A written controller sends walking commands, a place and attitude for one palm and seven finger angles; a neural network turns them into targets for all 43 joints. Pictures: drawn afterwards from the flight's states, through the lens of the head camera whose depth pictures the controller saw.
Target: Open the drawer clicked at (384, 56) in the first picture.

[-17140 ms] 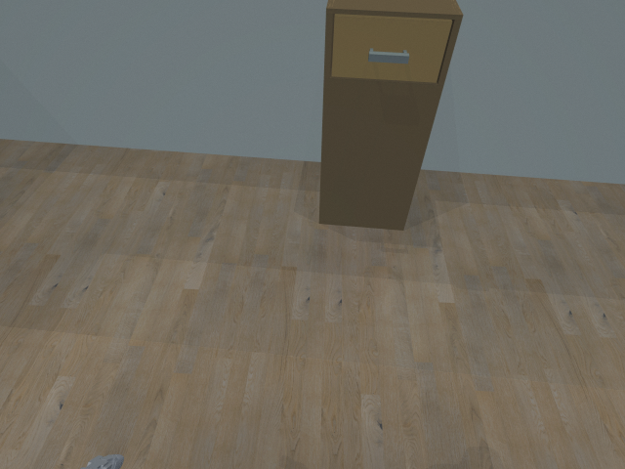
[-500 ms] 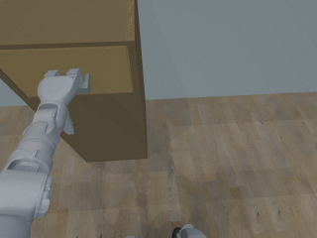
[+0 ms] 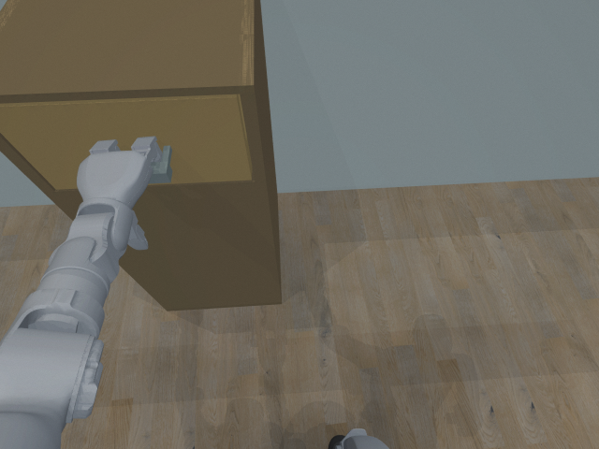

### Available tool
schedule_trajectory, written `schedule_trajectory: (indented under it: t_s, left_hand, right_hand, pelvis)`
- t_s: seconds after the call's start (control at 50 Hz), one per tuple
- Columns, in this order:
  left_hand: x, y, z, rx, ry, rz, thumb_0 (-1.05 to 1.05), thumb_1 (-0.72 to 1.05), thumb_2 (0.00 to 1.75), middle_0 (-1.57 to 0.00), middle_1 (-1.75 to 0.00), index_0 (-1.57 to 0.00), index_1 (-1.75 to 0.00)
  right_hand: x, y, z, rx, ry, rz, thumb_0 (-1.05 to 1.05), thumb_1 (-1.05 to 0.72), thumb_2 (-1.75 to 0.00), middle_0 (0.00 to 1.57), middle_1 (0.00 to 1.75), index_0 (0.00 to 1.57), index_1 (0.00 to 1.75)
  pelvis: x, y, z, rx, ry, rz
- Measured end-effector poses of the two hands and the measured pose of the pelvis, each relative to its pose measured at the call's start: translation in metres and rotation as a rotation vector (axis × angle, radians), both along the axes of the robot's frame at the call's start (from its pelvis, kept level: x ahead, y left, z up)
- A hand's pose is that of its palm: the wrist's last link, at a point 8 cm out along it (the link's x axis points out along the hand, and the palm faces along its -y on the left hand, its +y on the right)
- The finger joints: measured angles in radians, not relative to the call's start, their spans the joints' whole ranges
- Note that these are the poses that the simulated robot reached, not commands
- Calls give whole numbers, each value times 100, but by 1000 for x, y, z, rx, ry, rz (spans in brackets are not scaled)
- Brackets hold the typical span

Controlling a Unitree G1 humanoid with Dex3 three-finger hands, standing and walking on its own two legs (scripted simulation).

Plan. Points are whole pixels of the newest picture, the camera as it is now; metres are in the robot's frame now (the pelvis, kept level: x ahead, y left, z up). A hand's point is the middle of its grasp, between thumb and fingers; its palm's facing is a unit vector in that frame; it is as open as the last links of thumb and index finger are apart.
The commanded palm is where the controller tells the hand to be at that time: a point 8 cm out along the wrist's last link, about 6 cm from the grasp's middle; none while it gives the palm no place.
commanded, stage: close the thumb around the handle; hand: left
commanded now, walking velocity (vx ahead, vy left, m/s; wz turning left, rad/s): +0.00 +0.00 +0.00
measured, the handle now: (131, 163) +0.51 +0.24 +0.04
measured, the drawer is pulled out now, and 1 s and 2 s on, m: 0.00 0.02 0.13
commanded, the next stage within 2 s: pull the drawer open in 0.50 s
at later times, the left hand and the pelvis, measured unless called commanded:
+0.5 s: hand (129, 200) +0.46 +0.24 +0.02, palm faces -0.07 -0.02 -1.00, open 5.7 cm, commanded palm +0.44 +0.24 +0.07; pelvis +0.00 +0.00 +0.00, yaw +0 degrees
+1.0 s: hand (129, 211) +0.44 +0.24 +0.02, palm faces -0.03 -0.06 -1.00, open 5.6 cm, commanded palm +0.39 +0.24 +0.07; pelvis +0.02 +0.01 +0.01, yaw -2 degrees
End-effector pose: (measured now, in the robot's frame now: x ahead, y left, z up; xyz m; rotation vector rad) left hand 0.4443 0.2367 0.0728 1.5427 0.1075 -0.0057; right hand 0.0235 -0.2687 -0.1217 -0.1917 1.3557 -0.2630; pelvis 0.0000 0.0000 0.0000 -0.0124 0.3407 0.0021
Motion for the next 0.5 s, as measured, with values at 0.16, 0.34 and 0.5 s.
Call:
schedule_trajectory:
  t_s: [0.16, 0.34, 0.5]
  left_hand:
    - [-3, 1, 1, -3, -10, -2, 0, 5, 54, -35, -125, -35, -126]
    - [-3, 3, 2, 0, -8, 4, 0, 53, 74, -38, -131, -39, -131]
    - [-3, 4, 1, 6, -4, 0, 0, 69, 80, -37, -134, -41, -134]
  right_hand:
    - [5, -4, 0, -7, -8, 7, 0, -90, -90, 20, 30, 21, 30]
    - [5, -6, 1, -11, -12, 7, 0, -90, -90, 20, 30, 21, 30]
    - [1, -5, 1, -13, -6, 1, 0, -90, -90, 20, 30, 21, 30]
  pelvis:
    - [0, -2, 0, 1, -3, 1]
    - [-1, -3, 0, 2, -4, 0]
    - [-2, -2, 0, 3, -2, -3]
